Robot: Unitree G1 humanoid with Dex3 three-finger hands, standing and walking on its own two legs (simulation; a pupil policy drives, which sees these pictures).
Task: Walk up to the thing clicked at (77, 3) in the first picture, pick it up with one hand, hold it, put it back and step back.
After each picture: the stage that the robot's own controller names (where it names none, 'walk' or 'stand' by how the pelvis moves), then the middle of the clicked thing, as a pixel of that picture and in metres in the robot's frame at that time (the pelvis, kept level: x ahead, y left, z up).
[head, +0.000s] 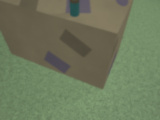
stand; (74, 6) +0.99 +0.07 -0.05
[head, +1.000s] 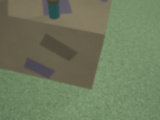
walk; (53, 7) +0.88 +0.15 -0.04
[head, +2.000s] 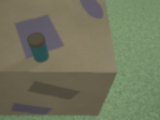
stand; (38, 48) +0.50 +0.19 -0.02
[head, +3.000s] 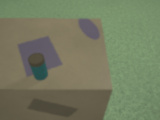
stand; (38, 67) +0.47 +0.22 -0.05
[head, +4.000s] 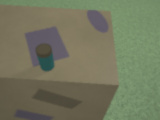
stand; (45, 57) +0.49 +0.18 -0.04
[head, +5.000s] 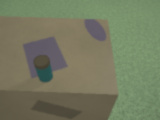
stand; (43, 69) +0.46 +0.19 -0.05
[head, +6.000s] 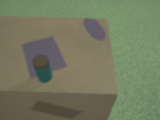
stand; (43, 69) +0.45 +0.20 -0.05
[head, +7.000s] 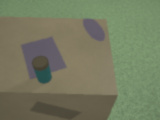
stand; (42, 70) +0.45 +0.20 -0.05
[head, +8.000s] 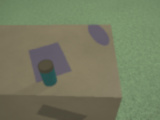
rise first; (48, 73) +0.45 +0.21 -0.05
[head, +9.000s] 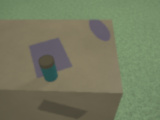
go down; (48, 68) +0.46 +0.20 -0.05
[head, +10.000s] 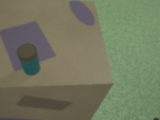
go down; (29, 60) +0.45 +0.19 -0.02
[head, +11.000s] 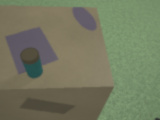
approach; (32, 63) +0.45 +0.19 -0.02
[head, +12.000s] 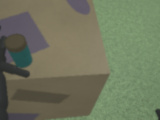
close in; (19, 51) +0.46 +0.21 +0.02
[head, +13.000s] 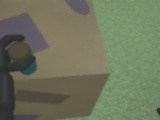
lift; (24, 59) +0.43 +0.19 +0.02
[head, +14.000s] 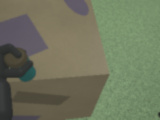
lift; (21, 65) +0.40 +0.20 +0.02
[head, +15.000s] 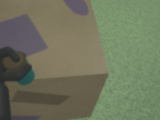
lift; (20, 69) +0.39 +0.20 +0.02
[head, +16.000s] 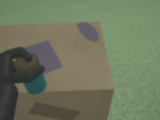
lift; (31, 74) +0.32 +0.17 +0.13
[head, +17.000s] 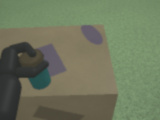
hold; (36, 70) +0.33 +0.16 +0.14
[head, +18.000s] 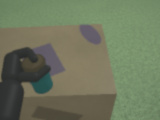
hold; (38, 74) +0.33 +0.16 +0.12
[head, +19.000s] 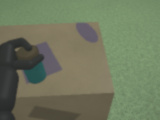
crouch; (32, 65) +0.37 +0.18 +0.11
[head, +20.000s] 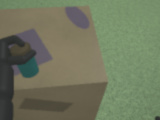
lower; (25, 60) +0.43 +0.19 +0.04
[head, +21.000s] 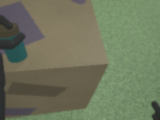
lower; (12, 43) +0.47 +0.21 +0.04
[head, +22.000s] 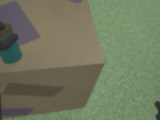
lower; (6, 44) +0.47 +0.22 +0.04
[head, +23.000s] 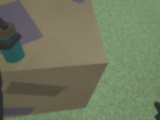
lower; (9, 43) +0.47 +0.21 +0.05
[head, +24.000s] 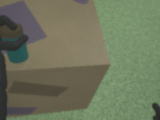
loosen; (15, 43) +0.47 +0.20 +0.05
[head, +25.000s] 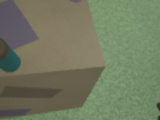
withdraw; (3, 56) +0.42 +0.22 +0.04
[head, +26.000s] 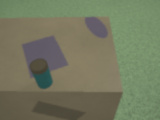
sink last; (42, 74) +0.41 +0.20 +0.00
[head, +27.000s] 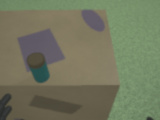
stand; (39, 68) +0.42 +0.21 +0.00
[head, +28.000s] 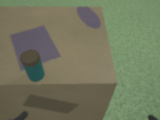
stand; (33, 66) +0.42 +0.21 +0.02
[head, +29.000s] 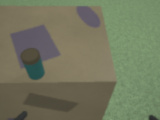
stand; (33, 64) +0.43 +0.21 +0.02
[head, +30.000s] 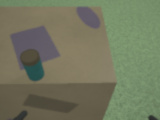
stand; (33, 65) +0.42 +0.21 +0.02
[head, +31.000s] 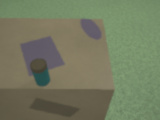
stand; (40, 72) +0.44 +0.20 -0.04
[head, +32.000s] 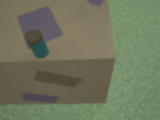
walk; (37, 44) +0.51 +0.23 -0.03
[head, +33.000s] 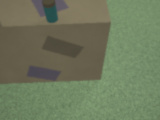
walk; (50, 10) +0.78 +0.20 -0.03
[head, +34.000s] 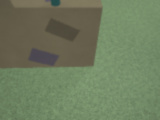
stand; out of the picture +1.03 +0.21 -0.03
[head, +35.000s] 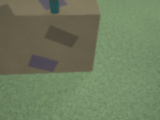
stand; (54, 4) +1.03 +0.21 -0.05
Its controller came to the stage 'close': yes
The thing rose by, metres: 0.20
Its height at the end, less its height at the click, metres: +0.00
